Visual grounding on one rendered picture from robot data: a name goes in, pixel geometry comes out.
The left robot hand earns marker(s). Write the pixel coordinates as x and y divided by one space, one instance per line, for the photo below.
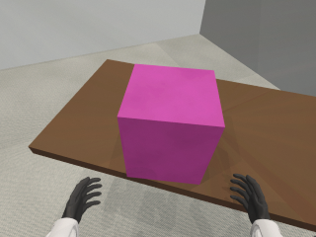
77 203

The robot right forearm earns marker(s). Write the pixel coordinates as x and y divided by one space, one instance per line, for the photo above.
264 228

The table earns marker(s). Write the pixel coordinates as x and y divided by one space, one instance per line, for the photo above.
269 135

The carton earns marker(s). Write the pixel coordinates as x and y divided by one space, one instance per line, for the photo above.
170 121

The robot left forearm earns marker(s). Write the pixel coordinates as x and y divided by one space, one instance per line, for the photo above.
64 227

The right robot hand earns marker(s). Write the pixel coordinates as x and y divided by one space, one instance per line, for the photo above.
254 199

